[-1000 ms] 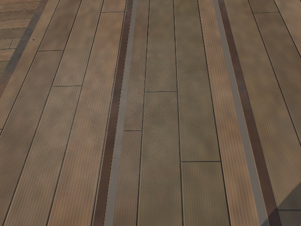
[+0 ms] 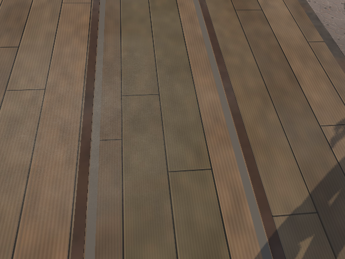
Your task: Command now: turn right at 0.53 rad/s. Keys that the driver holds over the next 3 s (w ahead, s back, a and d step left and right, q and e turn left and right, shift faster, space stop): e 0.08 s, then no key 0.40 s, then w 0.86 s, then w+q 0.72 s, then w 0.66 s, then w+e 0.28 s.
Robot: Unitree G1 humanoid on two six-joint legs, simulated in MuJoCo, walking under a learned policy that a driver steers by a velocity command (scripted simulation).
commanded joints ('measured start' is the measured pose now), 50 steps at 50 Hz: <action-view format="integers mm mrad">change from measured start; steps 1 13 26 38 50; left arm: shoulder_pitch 67 -16 23 14 -83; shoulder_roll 77 23 58 67 -8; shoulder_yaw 19 -26 -61 -15 -42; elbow -21 -70 33 66 25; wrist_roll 8 -17 -2 -8 23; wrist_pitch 1 -3 -64 -90 -99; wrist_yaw -22 -19 26 0 -46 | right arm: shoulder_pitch -106 14 18 156 259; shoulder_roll -121 -173 -57 -45 -44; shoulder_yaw -18 -39 -7 -20 -1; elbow -107 -48 41 114 164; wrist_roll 0 2 -1 0 14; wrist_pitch -23 -12 24 -54 -120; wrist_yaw -9 31 31 43 46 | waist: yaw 53 -18 10 -92 -24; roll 168 219 -88 14 119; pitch -11 -79 -68 3 65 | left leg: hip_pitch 36 134 -108 275 248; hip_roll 242 285 41 0 210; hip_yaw -182 -92 -23 41 -161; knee -197 -23 281 -71 -337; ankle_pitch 248 609 -181 -39 301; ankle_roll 117 151 -81 25 114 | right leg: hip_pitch -83 174 366 11 -328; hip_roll -40 -28 -261 -211 -151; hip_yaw -41 -162 81 81 -162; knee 195 -339 -678 -613 94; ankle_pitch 29 29 347 -156 292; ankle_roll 16 -11 -192 -174 -17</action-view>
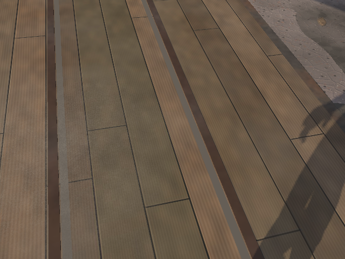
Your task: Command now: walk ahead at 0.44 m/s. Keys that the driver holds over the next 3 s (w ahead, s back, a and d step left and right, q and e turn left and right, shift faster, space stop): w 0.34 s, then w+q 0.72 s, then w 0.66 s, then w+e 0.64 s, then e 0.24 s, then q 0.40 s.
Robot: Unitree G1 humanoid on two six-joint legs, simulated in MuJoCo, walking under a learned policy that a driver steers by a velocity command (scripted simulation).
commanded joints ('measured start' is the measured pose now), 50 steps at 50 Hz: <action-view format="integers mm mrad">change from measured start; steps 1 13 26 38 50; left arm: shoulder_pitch -149 243 183 276 82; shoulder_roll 37 132 33 93 34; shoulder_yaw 0 34 5 7 5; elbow -93 -23 27 54 -155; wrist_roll -1 0 -24 -15 11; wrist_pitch -6 -42 -99 -65 -19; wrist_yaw -1 52 47 97 36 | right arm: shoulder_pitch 76 24 -210 -325 -148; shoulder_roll -116 -149 -62 -77 -187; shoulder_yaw -14 -11 -25 -23 -74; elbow -7 5 -112 -191 -137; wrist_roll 1 3 -11 -18 16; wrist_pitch -15 -7 56 44 10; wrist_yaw -5 -19 33 33 -4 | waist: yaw -20 202 -2 -16 51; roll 123 105 1 -58 33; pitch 121 -169 98 10 14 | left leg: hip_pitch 17 -124 -680 -484 -204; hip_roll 242 213 161 -10 179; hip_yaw -157 -27 -79 136 -291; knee -93 641 838 410 13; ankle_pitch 342 746 160 48 456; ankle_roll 91 37 -20 88 226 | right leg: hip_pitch -211 659 404 728 -16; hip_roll -6 9 -126 -185 -48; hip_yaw -45 26 4 -198 26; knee -34 -527 -910 -545 96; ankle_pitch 49 -19 199 1062 -97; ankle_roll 30 -146 -106 -52 87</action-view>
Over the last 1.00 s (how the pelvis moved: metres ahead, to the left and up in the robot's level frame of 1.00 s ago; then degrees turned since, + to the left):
0.10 0.01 0.01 -8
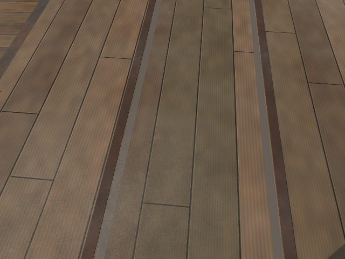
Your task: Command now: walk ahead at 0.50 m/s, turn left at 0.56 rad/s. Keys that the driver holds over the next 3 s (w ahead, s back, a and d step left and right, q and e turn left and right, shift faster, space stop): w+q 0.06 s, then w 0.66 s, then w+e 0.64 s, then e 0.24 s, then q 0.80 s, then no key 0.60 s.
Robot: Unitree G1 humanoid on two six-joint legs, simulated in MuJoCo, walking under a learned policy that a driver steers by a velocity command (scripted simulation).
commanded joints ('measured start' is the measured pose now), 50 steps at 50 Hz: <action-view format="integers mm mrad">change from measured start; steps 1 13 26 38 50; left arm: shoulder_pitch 44 -224 151 320 235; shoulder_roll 73 99 101 125 62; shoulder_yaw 15 1 24 26 37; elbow -55 -175 15 105 60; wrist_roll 10 -11 -30 -28 -12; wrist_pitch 28 6 -38 -27 38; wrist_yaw -8 -24 -8 -1 -19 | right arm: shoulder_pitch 30 180 73 -328 -52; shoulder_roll -137 -145 -52 -26 -43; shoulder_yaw -26 -13 19 51 22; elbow -54 -30 -86 -217 -123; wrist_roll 5 -16 -38 -23 -17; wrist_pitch -31 -32 -2 -11 -54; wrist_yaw -3 -22 27 31 -9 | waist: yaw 31 -59 -21 65 20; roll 18 95 -66 -58 114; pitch -29 -5 -50 20 -31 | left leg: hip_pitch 16 270 -342 -364 55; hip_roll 262 311 200 204 427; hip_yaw -263 -273 -75 34 -169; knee -169 -95 731 225 -222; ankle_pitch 405 583 -91 129 12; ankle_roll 141 33 -102 -126 -24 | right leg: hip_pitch -67 -23 400 524 -8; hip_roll -11 65 -113 -103 10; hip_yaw -28 -57 178 69 21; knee -104 -594 -987 -971 -18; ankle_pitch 76 251 323 534 17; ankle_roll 40 -50 -222 -198 -84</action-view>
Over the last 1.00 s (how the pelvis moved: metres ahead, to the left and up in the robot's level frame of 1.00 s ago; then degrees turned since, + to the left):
0.55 0.03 -0.01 19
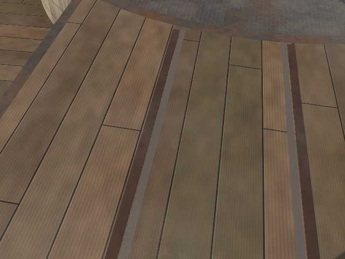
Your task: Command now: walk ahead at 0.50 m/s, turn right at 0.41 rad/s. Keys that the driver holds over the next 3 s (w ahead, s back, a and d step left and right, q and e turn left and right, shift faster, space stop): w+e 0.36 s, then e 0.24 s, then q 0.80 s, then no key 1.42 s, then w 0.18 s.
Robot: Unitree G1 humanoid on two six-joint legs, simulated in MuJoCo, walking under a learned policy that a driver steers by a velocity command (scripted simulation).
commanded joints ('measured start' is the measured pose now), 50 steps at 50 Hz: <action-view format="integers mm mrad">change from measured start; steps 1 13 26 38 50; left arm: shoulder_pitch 34 -345 -125 -74 -104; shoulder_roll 42 13 149 90 138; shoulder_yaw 17 -5 54 0 21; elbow -48 -204 -160 -126 -151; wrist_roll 16 23 -21 9 -1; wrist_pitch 21 34 24 4 38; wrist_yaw -19 -59 15 25 67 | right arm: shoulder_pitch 92 252 138 82 201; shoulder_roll -84 -124 -118 -79 -229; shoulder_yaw -23 -38 -37 -19 -58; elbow -8 70 -44 -49 -51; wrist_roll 12 12 14 15 5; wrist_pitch -27 -32 14 96 65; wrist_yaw -8 -21 -24 -11 -24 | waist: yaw -19 -74 -25 -28 -53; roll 120 96 43 -43 181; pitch -15 65 -74 -101 -108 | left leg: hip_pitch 131 272 -343 -194 191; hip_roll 272 267 106 88 233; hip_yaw -233 65 -138 -127 -431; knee -293 -289 856 402 -6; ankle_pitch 59 347 -212 16 611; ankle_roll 71 72 -90 -79 123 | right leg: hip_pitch -184 -294 319 262 111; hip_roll -74 -66 -217 -136 -34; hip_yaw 33 -96 257 79 -41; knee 59 -357 -724 -793 -263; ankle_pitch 80 340 933 918 414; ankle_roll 14 14 -238 -81 -1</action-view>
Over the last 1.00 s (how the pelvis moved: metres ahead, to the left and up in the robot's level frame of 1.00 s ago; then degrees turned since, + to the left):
0.53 0.02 0.00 2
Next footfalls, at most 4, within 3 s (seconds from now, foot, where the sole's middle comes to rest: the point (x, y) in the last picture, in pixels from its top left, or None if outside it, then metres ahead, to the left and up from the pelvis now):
0.42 right None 0.33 -0.13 -0.78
0.98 left None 0.43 0.00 -0.78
1.44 right None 0.39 -0.20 -0.78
1.82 left None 0.34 0.01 -0.78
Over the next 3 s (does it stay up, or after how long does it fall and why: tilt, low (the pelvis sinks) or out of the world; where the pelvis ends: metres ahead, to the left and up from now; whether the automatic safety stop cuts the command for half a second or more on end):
stays up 0.36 -0.09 0.00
